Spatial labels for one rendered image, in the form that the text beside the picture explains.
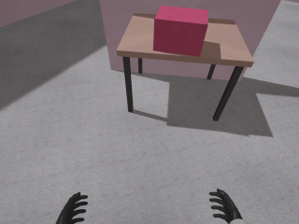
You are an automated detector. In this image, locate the carton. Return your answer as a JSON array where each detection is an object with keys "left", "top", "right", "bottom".
[{"left": 153, "top": 6, "right": 208, "bottom": 57}]

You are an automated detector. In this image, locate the robot right hand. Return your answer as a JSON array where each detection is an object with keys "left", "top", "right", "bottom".
[{"left": 209, "top": 189, "right": 243, "bottom": 224}]

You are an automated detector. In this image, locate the table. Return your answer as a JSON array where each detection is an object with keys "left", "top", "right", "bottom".
[{"left": 116, "top": 13, "right": 254, "bottom": 121}]

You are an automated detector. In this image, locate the robot left hand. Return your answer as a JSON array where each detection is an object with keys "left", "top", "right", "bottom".
[{"left": 55, "top": 192, "right": 88, "bottom": 224}]

